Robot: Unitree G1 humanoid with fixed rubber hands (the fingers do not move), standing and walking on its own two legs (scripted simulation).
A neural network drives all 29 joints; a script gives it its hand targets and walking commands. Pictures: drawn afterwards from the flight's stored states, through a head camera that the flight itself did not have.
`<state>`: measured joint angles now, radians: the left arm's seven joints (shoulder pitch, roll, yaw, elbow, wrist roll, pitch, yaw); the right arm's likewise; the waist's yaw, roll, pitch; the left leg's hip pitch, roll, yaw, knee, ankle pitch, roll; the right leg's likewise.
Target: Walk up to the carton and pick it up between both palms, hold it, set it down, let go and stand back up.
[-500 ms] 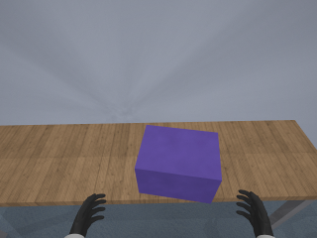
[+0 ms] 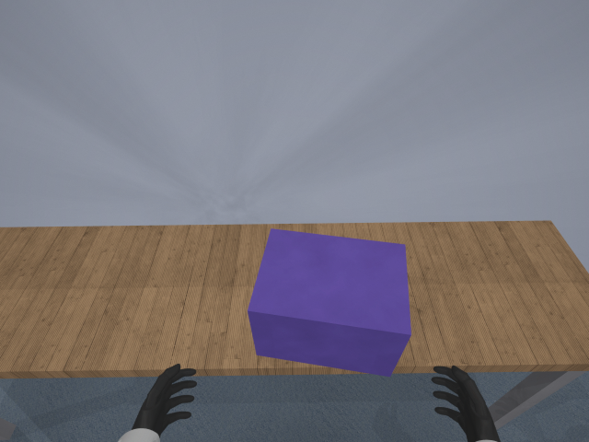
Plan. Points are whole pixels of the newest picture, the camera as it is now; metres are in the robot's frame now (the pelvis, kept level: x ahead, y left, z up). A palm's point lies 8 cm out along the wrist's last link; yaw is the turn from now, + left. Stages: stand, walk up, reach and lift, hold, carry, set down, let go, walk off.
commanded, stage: set down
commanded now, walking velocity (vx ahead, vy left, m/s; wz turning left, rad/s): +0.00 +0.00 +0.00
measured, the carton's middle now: (329, 301) +0.36 -0.03 -0.08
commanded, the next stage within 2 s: let go in 0.48 s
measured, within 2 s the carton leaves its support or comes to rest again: neither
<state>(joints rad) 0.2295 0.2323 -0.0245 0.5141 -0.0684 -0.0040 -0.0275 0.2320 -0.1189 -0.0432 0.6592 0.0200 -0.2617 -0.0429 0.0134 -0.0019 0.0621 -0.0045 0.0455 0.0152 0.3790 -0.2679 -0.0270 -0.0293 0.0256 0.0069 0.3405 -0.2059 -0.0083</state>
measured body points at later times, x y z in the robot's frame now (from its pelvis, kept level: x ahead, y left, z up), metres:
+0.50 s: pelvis +0.00 -0.01 +0.00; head -0.01 +0.00 +0.45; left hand +0.17 +0.23 -0.08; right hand +0.18 -0.23 -0.08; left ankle -0.03 +0.13 -0.75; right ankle +0.00 -0.12 -0.75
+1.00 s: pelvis -0.01 -0.01 +0.00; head -0.02 +0.00 +0.45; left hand +0.16 +0.22 -0.09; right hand +0.16 -0.25 -0.09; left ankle -0.03 +0.13 -0.75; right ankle +0.00 -0.12 -0.75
